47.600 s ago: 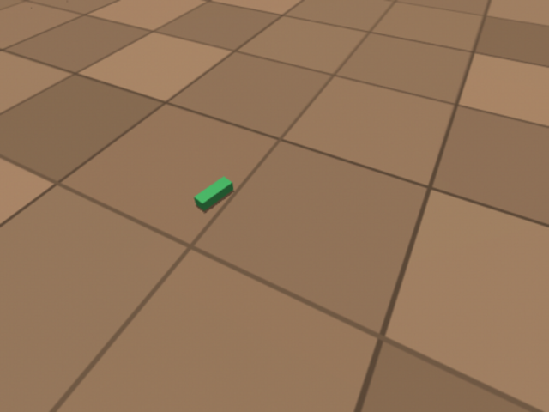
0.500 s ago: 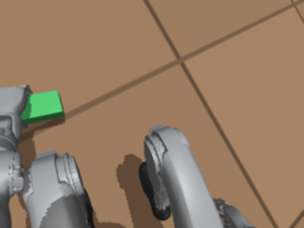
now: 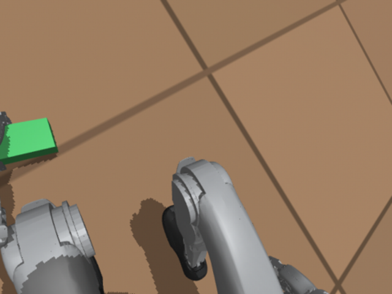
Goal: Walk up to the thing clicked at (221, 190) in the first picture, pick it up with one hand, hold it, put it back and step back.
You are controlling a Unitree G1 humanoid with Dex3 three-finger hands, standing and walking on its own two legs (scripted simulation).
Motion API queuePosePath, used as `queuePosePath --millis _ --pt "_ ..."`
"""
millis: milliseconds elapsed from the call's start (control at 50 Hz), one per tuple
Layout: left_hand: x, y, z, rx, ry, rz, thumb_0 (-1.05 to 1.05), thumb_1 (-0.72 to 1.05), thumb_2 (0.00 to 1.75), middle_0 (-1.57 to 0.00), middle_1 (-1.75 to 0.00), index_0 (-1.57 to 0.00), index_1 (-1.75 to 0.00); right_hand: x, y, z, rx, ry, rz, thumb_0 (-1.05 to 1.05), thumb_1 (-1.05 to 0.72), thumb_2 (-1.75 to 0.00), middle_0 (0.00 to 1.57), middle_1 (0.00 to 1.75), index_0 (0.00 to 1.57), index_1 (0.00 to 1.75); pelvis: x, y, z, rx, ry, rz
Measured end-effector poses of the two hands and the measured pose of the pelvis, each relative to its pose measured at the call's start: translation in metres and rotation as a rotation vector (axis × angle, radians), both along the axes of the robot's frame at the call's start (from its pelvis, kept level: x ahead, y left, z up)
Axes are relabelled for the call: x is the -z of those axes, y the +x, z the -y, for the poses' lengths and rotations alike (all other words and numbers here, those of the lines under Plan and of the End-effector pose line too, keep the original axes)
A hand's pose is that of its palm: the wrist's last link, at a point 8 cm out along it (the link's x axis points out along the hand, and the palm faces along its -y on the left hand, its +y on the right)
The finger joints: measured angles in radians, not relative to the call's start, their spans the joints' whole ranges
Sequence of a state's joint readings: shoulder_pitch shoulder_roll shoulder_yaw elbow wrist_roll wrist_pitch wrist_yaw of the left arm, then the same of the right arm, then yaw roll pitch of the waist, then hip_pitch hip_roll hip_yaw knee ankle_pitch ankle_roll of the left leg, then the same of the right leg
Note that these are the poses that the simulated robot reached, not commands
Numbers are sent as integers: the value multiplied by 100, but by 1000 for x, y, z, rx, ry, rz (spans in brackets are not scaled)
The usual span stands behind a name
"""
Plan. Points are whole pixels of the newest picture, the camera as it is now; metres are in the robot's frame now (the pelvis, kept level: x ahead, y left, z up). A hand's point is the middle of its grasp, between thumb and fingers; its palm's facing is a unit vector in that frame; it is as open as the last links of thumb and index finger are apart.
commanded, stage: rest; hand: left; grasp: from above
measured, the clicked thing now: out of the picture +0.44 +0.27 -0.27
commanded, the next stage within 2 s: open in 0.20 s
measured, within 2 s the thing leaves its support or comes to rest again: rests again in 0.48 s
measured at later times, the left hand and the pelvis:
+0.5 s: hand out of the picture +0.43 +0.27 -0.24, palm faces -0.46 -0.13 -0.88, open 9.6 cm; pelvis -0.01 +0.00 +0.00, yaw -1 degrees
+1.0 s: hand out of the picture +0.44 +0.28 -0.24, palm faces -0.45 -0.13 -0.88, open 12.6 cm; pelvis -0.01 +0.00 +0.00, yaw -2 degrees
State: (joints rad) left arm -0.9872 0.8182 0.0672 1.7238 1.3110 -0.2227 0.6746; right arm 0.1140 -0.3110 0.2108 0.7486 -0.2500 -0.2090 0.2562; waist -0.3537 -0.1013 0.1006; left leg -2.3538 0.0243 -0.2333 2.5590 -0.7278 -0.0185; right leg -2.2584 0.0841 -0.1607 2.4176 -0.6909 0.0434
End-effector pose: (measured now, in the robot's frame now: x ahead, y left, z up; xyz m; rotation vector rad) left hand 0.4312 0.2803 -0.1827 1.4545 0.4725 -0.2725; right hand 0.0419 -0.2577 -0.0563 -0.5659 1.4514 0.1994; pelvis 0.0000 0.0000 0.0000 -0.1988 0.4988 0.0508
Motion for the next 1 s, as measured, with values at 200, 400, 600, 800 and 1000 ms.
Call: queuePosePath --millis 200,400,600,800,1000 --pt "0 5 1 -29 5 6 0 11 35 -77 -48 -78 -42 -3 -2 -6 -30 36 7 0 -91 -90 20 30 20 30 -1 -3 -1 9 -8 15" --pt "0 7 1 -41 -3 -4 1 11 36 -75 -49 -77 -43 -8 -7 -8 -46 37 23 0 -91 -90 20 30 20 30 0 -6 -2 13 -16 34" --pt "4 7 0 -16 -14 10 1 6 48 -58 -60 -60 -56 -14 -10 -11 -59 27 6 1 -91 -90 20 30 20 30 -2 -7 -3 17 -27 41" --pt "3 11 0 -18 10 25 0 -9 63 -41 -73 -44 -70 -15 -3 -12 -74 39 16 1 -90 -90 20 30 20 30 -2 -6 -4 17 -31 36" --pt "5 11 -4 -61 8 -5 0 -25 76 -26 -87 -29 -84 -13 0 -11 -71 55 26 0 -91 -90 20 30 20 30 -3 -6 -2 16 -25 30"
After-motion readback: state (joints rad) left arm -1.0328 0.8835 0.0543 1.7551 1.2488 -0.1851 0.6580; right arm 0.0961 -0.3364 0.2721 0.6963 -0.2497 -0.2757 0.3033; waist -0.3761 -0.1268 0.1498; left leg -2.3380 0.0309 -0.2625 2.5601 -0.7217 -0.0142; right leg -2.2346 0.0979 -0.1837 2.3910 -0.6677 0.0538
